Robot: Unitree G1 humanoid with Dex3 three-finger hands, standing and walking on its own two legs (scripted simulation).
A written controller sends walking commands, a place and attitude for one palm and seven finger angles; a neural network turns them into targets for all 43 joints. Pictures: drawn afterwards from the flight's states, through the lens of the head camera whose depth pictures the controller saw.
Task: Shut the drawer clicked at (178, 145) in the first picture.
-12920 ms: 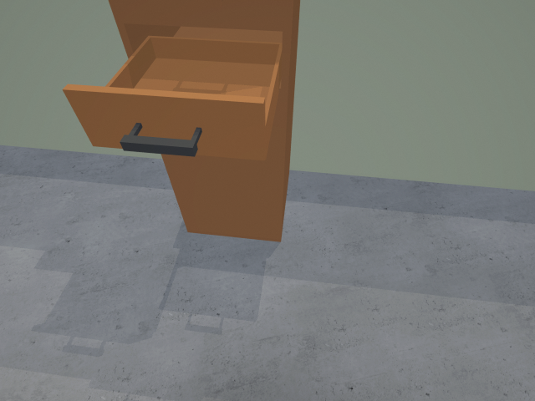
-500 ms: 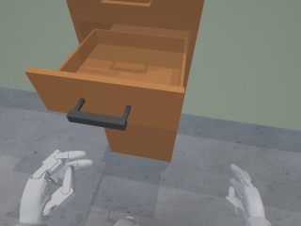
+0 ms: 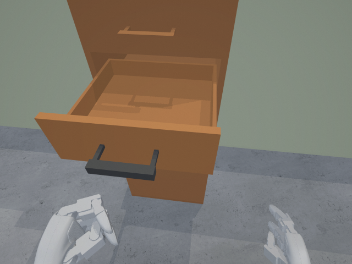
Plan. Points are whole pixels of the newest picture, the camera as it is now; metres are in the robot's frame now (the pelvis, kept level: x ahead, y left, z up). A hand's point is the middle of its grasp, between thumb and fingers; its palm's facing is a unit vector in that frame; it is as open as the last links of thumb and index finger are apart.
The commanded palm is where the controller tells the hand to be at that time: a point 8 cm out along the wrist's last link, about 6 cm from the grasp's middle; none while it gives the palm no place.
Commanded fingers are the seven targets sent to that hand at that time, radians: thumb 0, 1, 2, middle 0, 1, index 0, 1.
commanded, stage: raise the hand and make a fist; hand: left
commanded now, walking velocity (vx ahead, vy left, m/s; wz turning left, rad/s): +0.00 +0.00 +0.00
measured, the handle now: (124, 160) +0.30 +0.15 +0.11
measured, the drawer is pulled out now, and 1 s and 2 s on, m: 0.30 0.30 0.30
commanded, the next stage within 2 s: bring the fist close to the handle in 0.82 s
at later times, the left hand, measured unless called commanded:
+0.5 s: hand (90, 225) +0.13 +0.12 +0.22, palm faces -0.03 -0.99 -0.14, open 3.3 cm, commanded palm +0.07 +0.16 +0.21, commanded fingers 0.00 0.90 0.90 -1.40 -1.60 -1.40 -1.60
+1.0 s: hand (107, 219) +0.14 +0.11 +0.19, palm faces -0.03 -0.99 -0.15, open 3.3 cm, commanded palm +0.09 +0.16 +0.20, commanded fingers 0.00 0.90 0.90 -1.40 -1.60 -1.40 -1.60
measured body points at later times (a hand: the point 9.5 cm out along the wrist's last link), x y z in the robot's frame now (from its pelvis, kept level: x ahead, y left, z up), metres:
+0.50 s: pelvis +0.00 +0.00 +0.01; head -0.05 -0.03 +0.46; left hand +0.12 +0.17 +0.23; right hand +0.23 -0.18 -0.01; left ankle +0.00 +0.10 -0.70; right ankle +0.00 -0.11 -0.70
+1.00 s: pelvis +0.00 -0.03 +0.02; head -0.05 -0.07 +0.46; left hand +0.14 +0.17 +0.20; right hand +0.20 -0.25 -0.03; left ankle +0.00 +0.10 -0.70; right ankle +0.00 -0.11 -0.70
